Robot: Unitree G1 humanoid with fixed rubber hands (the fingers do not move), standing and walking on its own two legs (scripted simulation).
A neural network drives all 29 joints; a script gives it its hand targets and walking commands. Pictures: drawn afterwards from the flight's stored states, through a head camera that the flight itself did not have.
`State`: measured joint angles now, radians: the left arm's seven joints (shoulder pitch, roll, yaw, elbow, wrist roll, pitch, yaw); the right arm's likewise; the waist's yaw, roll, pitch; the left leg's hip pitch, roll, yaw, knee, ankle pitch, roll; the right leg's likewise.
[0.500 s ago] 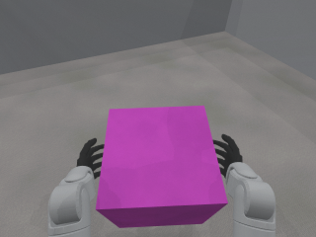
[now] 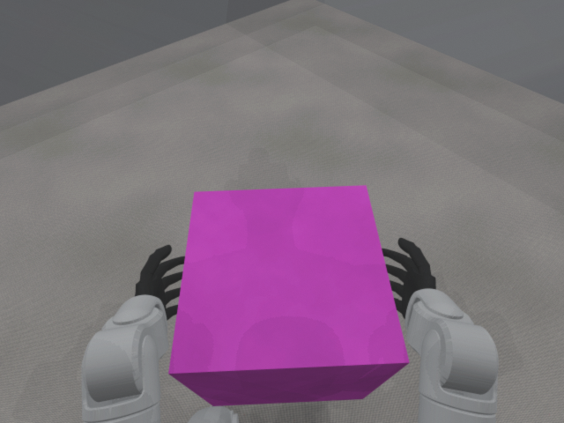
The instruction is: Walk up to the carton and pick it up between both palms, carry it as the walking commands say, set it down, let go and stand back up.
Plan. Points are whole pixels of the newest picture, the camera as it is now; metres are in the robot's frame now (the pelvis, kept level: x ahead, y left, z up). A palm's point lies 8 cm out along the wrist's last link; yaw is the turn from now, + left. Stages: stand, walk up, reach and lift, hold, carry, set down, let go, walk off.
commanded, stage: carry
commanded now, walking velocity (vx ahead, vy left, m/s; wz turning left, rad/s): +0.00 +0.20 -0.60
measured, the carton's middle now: (284, 303) +0.29 -0.01 -0.02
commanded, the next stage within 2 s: none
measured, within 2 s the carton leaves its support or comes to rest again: neither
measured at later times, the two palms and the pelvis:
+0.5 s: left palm (128, 285) +0.28 +0.19 +0.08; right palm (397, 352) +0.19 -0.13 +0.08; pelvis -0.02 +0.10 -0.01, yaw -18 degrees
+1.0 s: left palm (110, 278) +0.30 +0.22 +0.06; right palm (341, 419) +0.13 -0.06 +0.08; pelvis +0.00 +0.21 +0.00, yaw -35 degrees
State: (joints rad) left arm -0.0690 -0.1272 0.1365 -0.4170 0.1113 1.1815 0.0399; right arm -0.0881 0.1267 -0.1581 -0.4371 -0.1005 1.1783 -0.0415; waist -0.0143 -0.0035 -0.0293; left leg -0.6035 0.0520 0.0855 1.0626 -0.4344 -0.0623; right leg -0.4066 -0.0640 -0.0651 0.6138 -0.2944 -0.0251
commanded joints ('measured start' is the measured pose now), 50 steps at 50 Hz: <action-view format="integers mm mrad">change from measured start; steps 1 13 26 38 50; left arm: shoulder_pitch -447 -454 -410 -390 -591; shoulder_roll -796 -748 -753 -739 -792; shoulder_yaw -740 -766 -732 -737 -815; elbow -167 -137 -48 -162 -159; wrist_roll -420 -413 -430 -398 -475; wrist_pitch -17 7 18 -19 -8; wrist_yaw -239 -242 -251 -232 -253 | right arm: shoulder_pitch -471 -353 -360 -403 -414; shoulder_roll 869 862 802 832 846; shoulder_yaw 818 757 749 820 737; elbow -118 1 6 -71 -9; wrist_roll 450 402 371 437 380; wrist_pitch -13 7 17 -2 -7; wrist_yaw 231 235 229 226 246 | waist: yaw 32 1 38 34 11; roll -147 323 -70 -195 160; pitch -334 -353 -279 -305 -243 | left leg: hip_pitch -114 518 96 10 336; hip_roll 11 390 207 -10 263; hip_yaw -53 -328 51 -53 -110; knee -16 -699 -255 -179 -719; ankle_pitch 25 543 331 71 286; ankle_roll -20 244 50 -31 178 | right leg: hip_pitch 387 -292 348 274 -243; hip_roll -240 -4 -193 -211 -4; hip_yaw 265 72 211 300 68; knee -122 588 -308 -199 658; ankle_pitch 691 -411 177 398 -196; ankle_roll -134 49 -18 -107 57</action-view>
